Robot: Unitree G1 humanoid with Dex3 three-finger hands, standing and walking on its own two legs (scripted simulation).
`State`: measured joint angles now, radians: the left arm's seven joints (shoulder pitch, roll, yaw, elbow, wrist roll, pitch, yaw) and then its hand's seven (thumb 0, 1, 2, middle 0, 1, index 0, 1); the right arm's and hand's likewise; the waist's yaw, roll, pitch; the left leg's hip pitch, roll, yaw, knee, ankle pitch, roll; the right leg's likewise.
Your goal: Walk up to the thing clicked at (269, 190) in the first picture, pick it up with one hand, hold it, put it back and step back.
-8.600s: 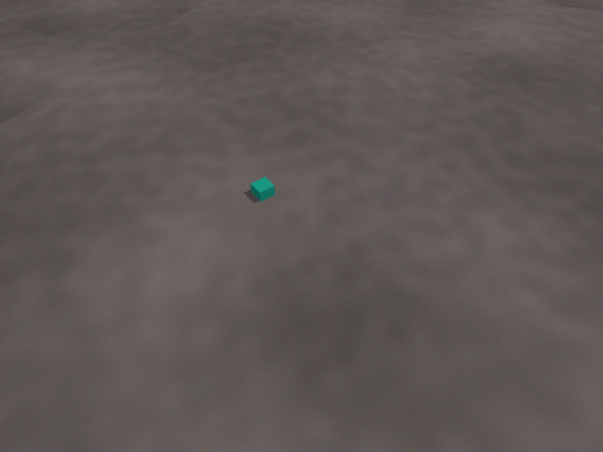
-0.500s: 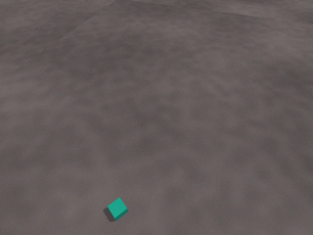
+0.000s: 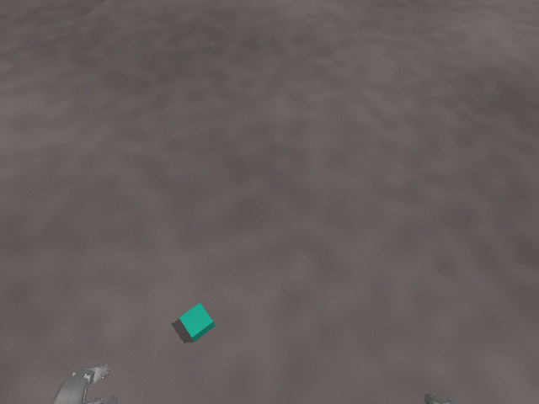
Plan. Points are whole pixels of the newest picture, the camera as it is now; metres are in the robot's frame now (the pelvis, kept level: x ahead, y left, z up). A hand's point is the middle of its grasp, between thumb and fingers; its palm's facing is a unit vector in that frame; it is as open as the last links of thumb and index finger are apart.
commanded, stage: rise first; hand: left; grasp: from above
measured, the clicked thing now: (197, 322) +0.46 +0.24 -0.74
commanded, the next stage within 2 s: none
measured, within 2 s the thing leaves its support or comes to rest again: neither
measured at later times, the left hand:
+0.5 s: hand out of the picture +0.14 +0.27 -0.21, palm faces -0.11 -0.87 -0.48, open 13.8 cm
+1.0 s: hand (136, 381) +0.23 +0.29 -0.38, palm faces -0.33 -0.44 -0.84, open 14.2 cm
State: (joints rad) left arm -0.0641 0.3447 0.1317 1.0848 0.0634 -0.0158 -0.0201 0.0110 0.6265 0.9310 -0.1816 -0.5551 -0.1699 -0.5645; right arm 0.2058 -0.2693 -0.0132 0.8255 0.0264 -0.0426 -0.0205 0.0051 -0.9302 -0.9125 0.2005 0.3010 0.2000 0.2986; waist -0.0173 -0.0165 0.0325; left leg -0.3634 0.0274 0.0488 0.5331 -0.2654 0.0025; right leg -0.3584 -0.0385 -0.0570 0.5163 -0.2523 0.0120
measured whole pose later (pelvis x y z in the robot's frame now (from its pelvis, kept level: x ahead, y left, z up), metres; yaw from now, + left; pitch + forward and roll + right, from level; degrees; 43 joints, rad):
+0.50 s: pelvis +0.00 +0.00 -0.06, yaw +0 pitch +15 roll -2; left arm 0.16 0.31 0.14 0.62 0.24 0.21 0.05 0.00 -0.48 0.92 -0.17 -0.97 -0.15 -0.97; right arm 0.22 -0.24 -0.03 0.61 0.01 -0.13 -0.03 0.01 -0.91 -0.90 0.20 0.30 0.20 0.30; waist -0.03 0.01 -0.09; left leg -0.81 0.05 0.02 1.04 -0.50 0.01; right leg -0.79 -0.04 -0.06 1.00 -0.47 0.01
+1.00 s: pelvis -0.06 -0.01 -0.23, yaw +0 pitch +33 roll -2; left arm -0.34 0.38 0.12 0.91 0.69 0.17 0.33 0.00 -0.56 0.99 -0.12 -1.03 -0.10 -1.04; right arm 0.08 -0.28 -0.04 0.70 -0.02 -0.16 0.01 0.01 -0.89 -0.90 0.20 0.30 0.20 0.30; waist -0.04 0.01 -0.19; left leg -1.64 0.05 -0.01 1.72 -0.65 0.00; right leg -1.63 -0.06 -0.05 1.70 -0.65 -0.01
